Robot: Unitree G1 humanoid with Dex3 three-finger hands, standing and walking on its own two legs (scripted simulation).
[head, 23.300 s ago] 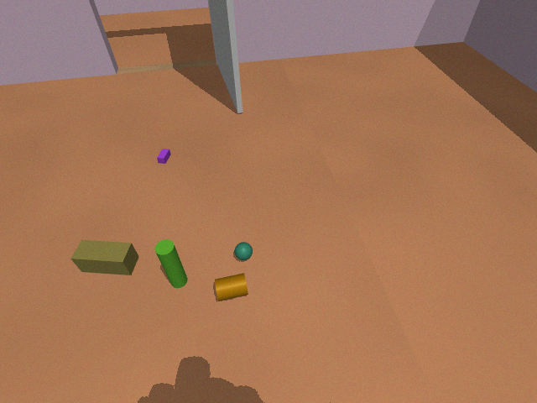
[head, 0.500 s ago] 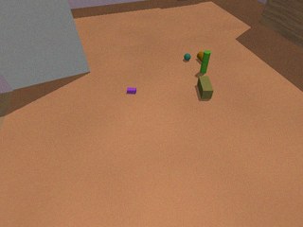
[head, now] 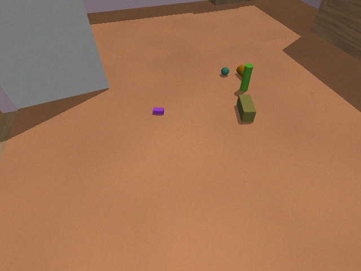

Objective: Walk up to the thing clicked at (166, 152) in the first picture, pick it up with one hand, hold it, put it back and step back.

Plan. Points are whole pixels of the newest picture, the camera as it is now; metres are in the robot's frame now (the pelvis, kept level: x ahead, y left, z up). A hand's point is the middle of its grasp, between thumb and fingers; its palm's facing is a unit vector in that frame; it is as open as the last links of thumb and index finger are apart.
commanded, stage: stand
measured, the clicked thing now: (158, 111) +1.48 +0.26 -0.76
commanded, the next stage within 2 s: none
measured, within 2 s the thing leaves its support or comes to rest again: neither
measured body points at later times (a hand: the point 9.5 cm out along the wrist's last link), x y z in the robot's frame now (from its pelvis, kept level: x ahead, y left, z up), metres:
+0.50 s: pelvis +0.00 +0.00 +0.00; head +0.01 +0.00 +0.45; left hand +0.07 +0.30 -0.13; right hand +0.08 -0.30 -0.13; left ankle -0.02 +0.13 -0.75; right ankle +0.01 -0.14 -0.75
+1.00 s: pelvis +0.00 +0.00 +0.00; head +0.01 +0.00 +0.45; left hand +0.07 +0.30 -0.13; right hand +0.07 -0.30 -0.13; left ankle -0.02 +0.13 -0.75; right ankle +0.01 -0.14 -0.75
